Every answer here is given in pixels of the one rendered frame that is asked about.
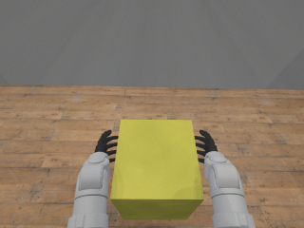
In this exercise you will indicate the carton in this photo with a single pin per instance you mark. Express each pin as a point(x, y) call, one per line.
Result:
point(156, 172)

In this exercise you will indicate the left robot hand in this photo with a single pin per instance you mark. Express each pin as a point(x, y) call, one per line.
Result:
point(102, 145)

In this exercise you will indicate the left robot forearm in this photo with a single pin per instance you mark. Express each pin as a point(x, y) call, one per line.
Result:
point(91, 193)

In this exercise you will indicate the right robot hand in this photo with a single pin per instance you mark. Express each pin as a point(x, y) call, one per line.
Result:
point(209, 145)

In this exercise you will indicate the right robot forearm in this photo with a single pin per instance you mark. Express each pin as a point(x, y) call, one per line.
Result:
point(226, 192)

